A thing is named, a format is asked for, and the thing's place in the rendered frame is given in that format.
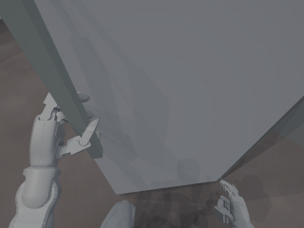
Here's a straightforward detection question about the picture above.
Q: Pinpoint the robot right hand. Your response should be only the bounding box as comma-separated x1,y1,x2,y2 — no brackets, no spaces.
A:
214,180,251,227

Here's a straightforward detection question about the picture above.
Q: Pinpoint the handle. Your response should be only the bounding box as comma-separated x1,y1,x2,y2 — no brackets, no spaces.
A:
0,0,104,160

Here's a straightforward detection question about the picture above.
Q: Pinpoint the fridge door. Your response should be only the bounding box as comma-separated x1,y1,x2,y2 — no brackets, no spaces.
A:
34,0,304,195

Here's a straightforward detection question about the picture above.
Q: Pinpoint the robot left forearm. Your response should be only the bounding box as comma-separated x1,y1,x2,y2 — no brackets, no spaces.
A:
9,166,62,228

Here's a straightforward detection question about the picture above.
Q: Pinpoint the left robot thigh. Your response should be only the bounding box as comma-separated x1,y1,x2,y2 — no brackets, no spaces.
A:
100,201,136,228

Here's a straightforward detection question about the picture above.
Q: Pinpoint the robot left hand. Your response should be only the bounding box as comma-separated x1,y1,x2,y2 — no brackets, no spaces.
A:
28,91,100,167

